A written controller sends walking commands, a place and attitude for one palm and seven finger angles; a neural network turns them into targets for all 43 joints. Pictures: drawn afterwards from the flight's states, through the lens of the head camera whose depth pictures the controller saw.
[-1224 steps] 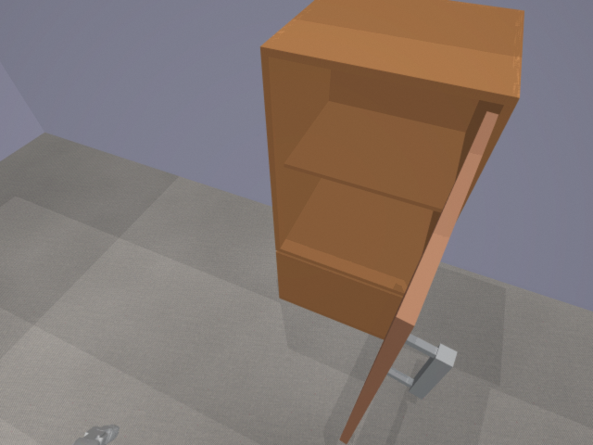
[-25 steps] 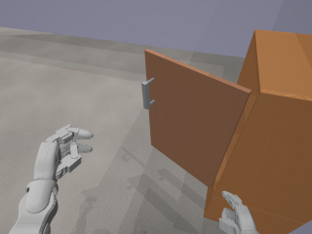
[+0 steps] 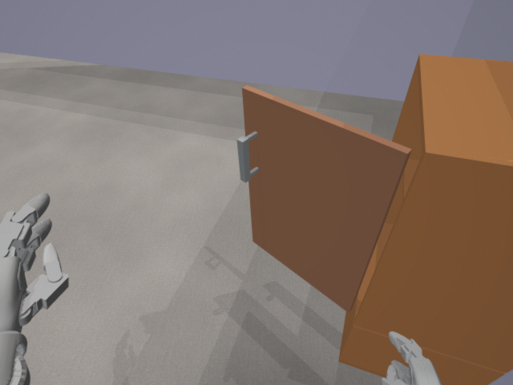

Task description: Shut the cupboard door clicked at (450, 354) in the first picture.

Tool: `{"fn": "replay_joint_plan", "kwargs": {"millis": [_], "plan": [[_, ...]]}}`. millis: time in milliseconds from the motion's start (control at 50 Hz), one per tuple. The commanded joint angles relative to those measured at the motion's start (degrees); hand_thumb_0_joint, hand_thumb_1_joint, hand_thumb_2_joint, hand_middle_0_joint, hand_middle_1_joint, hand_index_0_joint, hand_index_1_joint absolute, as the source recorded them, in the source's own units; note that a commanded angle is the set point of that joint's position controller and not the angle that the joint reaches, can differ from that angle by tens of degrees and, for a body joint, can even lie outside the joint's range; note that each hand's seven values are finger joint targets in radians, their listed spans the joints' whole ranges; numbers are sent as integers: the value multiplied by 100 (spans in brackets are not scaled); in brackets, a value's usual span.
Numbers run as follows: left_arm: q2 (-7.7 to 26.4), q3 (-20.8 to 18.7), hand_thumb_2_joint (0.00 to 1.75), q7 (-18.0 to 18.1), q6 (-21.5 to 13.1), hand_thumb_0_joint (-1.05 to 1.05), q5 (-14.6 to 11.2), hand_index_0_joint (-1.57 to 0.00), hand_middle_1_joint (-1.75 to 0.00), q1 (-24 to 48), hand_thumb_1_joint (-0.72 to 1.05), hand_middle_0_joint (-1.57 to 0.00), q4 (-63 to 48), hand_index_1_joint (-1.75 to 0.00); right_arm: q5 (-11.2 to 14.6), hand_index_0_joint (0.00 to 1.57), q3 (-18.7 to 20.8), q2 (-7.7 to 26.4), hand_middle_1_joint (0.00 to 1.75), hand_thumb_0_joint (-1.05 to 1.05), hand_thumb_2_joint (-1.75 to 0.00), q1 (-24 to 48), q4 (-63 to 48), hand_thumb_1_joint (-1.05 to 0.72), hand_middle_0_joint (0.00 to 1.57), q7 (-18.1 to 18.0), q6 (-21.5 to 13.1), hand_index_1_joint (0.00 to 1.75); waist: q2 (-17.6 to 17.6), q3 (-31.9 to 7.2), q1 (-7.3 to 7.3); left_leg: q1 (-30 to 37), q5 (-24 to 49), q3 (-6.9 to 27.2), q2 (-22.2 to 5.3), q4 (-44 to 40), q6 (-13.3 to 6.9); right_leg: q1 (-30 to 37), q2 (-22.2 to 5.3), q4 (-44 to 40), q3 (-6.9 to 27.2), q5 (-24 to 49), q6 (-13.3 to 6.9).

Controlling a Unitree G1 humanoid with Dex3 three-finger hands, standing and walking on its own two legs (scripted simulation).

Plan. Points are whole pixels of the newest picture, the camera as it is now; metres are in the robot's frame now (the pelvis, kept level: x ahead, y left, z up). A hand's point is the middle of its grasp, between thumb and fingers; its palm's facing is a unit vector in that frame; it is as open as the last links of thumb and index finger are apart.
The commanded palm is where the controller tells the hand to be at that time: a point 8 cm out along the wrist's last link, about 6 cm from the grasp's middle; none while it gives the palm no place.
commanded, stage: draw the hand back to the body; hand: left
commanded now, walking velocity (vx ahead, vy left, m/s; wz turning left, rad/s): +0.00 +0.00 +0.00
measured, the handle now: (249, 157) +0.66 +0.11 -0.01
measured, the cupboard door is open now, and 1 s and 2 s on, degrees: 66 66 66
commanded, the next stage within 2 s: step back with the hand held close in 0.14 s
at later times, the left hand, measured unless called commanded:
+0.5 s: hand (76, 271) +0.20 +0.26 +0.15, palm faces +0.37 -0.80 -0.47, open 7.4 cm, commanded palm +0.15 +0.29 +0.17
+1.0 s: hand (25, 310) +0.15 +0.29 +0.14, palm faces +0.40 -0.78 -0.48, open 7.4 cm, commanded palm +0.09 +0.32 +0.17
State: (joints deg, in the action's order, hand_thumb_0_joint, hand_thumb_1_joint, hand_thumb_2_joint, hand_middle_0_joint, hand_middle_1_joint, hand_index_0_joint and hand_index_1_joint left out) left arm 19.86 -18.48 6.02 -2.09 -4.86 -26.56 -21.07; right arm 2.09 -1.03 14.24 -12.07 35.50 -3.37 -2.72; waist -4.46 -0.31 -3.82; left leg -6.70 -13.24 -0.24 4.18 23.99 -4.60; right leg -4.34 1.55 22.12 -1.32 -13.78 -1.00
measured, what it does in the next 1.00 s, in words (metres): shifts its weight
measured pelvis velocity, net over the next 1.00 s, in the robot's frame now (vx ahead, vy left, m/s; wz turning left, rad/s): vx -0.06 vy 0.03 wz -0.03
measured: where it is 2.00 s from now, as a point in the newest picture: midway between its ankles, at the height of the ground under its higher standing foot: outside the picture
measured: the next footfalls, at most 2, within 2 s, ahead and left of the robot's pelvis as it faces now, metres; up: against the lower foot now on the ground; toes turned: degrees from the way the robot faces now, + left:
right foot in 1.88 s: -0.29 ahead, -0.13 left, +0.00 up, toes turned +1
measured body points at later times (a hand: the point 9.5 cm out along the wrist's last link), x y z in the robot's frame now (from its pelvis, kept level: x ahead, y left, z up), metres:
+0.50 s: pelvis +0.00 +0.00 +0.00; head +0.00 -0.03 +0.45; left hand +0.17 +0.30 +0.18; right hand +0.17 -0.25 -0.10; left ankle +0.00 +0.06 -0.74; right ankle -0.01 -0.11 -0.74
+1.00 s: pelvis -0.06 +0.03 -0.02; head -0.05 +0.04 +0.43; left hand +0.12 +0.33 +0.17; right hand +0.11 -0.23 -0.09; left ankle +0.00 +0.06 -0.74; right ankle -0.01 -0.11 -0.74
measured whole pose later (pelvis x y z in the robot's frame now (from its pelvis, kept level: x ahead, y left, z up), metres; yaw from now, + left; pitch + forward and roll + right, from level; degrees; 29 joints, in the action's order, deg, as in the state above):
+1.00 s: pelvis -0.06 +0.03 -0.02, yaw -2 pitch +1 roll -2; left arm 24.2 -24.8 7.3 -11.5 -1.7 -30.1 -26.2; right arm 1.3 0.4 13.6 -12.3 30.5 -4.4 1.2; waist -0.9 -0.1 -1.0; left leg -22.9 -13.2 -3.1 3.8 35.2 -7.1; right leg -20.9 1.6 33.2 0.5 -12.7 1.1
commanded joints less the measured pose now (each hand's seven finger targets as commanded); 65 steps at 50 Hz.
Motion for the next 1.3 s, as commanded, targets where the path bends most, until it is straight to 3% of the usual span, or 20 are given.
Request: {"fn": "replay_joint_plan", "kwargs": {"millis": [0, 120, 240, 260, 280, 360, 460, 500, 580, 660, 700, 880, 900, 980, 1000, 1020, 1120, 1200, 1220, 1280], "plan": [[1372, -828, 90, 90, -442, 0, -6, -20, -30, 729, 90, -20, -1350, -30, -34, 20, 172, 544, 30, 0, -90, 838, -968, -90, 20, -89, -421, 30, -40, -180, 43, -187, 405, 447, -504, -556, 313, -84, -85, -400, 184, 478, -72], [1220, -762, 90, 52, -436, 0, -31, -20, -30, 586, 90, -20, -1321, -30, -34, 20, 159, 489, 30, 0, -90, 827, -988, -90, 20, -69, -417, 30, -145, -159, 58, -127, 665, 342, -487, -507, 312, -65, -101, -430, 205, 600, -78], [1178, -749, 90, 18, -402, 0, -63, -20, -30, 414, 90, -20, -1162, -30, -40, 20, 185, 498, 30, 0, -90, 845, -991, -90, 20, -60, -371, 30, 238, -132, 58, -83, 851, 257, -485, -434, 273, -144, -109, -460, 215, 737, -40], [1796, -1366, 90, 66, -679, 0, -32, -20, -30, 970, 90, -20, -1576, -30, -3, 20, 258, 663, 30, 0, -90, 830, -1193, -90, 20, -55, -240, 30, 82, 35, 254, -488, 296, 396, -569, -208, 93, -536, -436, -701, 845, 781, -16], [1415, -1087, 90, 48, -760, 0, -53, -20, -30, 437, 90, -20, -1077, -30, -41, 20, 261, 602, 30, 0, -90, 787, -1057, -90, 20, -74, -169, 30, 290, -56, 283, -439, 262, 433, -540, -42, 98, -694, -608, -752, 917, 636, -59], [1230, -879, 90, 27, -975, 0, -24, -20, -30, 47, 90, -20, -977, -30, -52, 20, 356, 624, 30, 0, -90, 761, -1072, -90, 20, -45, 51, 30, 314, -488, 323, -379, 756, 356, -608, -4, 114, -689, -633, -436, 775, 1247, 14], [1510, -1093, 90, 97, -1019, 0, -16, -20, -30, -94, 90, -20, -1290, -30, -34, 20, 423, 656, 30, 0, -90, 759, -1231, -90, 20, -124, 243, 30, 278, -940, 306, -462, 1715, 348, -734, -55, 106, -332, -491, 162, 499, 2231, 128], [1666, -1269, 90, 118, -995, 0, -19, -20, -30, -192, 90, -20, -1295, -30, -39, 20, 446, 671, 30, 0, -90, 775, -1282, -90, 20, -149, 310, 30, 348, -1002, 284, -601, 1905, 364, -762, -51, 109, -244, -457, 303, 463, 2410, 160], [1619, -1272, 90, 149, -1001, 0, -19, -20, -30, -408, 90, -20, -1469, -30, -13, 20, 471, 664, 30, 0, -90, 724, -1390, -90, 20, -154, 401, 30, 275, -1057, 320, -882, 1979, 434, -856, -26, 91, -153, -417, 547, 507, 2454, 158], [1610, -1303, 90, 177, -1041, 0, 1, -20, -30, -528, 90, -20, -1507, -30, -26, 20, 485, 697, 30, 0, -90, 669, -1420, -90, 20, -160, 389, 30, 223, -969, 335, -1385, 1416, 576, -950, -141, 53, -92, -362, 678, 554, 2027, 149], [1697, -1416, 90, 195, -1079, 0, 45, -20, -30, -494, 90, -20, -1543, -30, -53, 20, 502, 761, 30, 0, -90, 693, -1423, -90, 20, -168, 345, 30, 23, -850, 317, -1849, 790, 711, -1029, -305, -23, 63, -291, 765, 591, 1715, 160], [1494, -1328, 90, 240, -1283, 0, 250, -20, -30, -99, 90, -20, -1630, -30, -82, 20, 486, 807, 30, 0, -90, 580, -1435, -90, 20, -201, 113, 30, -60, -441, 376, -3707, -2195, 1230, -1259, -829, -299, 675, -100, 1396, 721, 796, 155], [1610, -1426, 90, 241, -1309, 0, 290, -20, -30, 8, 90, -20, -1706, -30, -100, 20, 500, 847, 30, 0, -90, 585, -1428, -90, 20, -200, 81, 30, -78, -424, 359, -3875, -2403, 1362, -1320, -935, -329, 782, -40, 1501, 695, 750, 164], [1446, -1344, 90, 241, -1375, 0, 352, -20, -30, 233, 90, -20, -1784, -30, -134, 20, 502, 828, 30, 0, -90, 512, -1379, -90, 20, -192, -9, 30, -162, -385, 382, -4249, -2901, 1467, -1471, -980, -394, 892, 34, 1892, 660, 563, 166], [1582, -1491, 90, 251, -1379, 0, 398, -20, -30, 262, 90, -20, -1760, -30, -167, 20, 512, 869, 30, 0, -90, 531, -1352, -90, 20, -188, -36, 30, -174, -374, 358, -4411, -3073, 1557, -1520, -1032, -412, 981, 92, 1984, 664, 427, 174], [1437, -1376, 90, 239, -1414, 0, 389, -20, -30, 222, 90, -20, -1830, -30, -152, 20, 505, 810, 30, 0, -90, 501, -1368, -90, 20, -178, -56, 30, -160, -377, 378, -4318, -2951, 1581, -1502, -1003, -395, 899, 105, 1990, 634, 557, 153], [1492, -1528, 90, 227, -1549, 0, 421, -20, -30, 203, 90, -20, -2003, -30, -216, 20, 517, 810, 30, 0, -90, 535, -1292, -90, 20, -111, -129, 30, -231, -378, 376, -4618, -3005, 1730, -1693, -1015, -455, 980, 240, 2350, 678, 493, 144], [1576, -1690, 90, 206, -1664, 0, 378, -20, -30, 32, 90, -20, -1962, -30, -251, 20, 547, 815, 30, 0, -90, 466, -1185, -90, 20, -73, -218, 30, -128, -558, 385, -4246, -2412, 1688, -1618, -770, -394, 833, 216, 2156, 831, 798, 97], [1435, -1544, 90, 191, -1672, 0, 358, -20, -30, 67, 90, -20, -2019, -30, -231, 20, 524, 769, 30, 0, -90, 492, -1180, -90, 20, -67, -215, 30, -213, -580, 398, -4252, -2402, 1577, -1592, -703, -374, 800, 173, 2188, 868, 796, 77], [1480, -1631, 90, 194, -1694, 0, 385, -20, -30, 96, 90, -20, -1944, -30, -231, 20, 553, 777, 30, 0, -90, 493, -1143, -90, 20, -61, -230, 30, -181, -628, 395, -4530, -2853, 1513, -1556, -595, -375, 895, 121, 2193, 1019, 546, 40]]}}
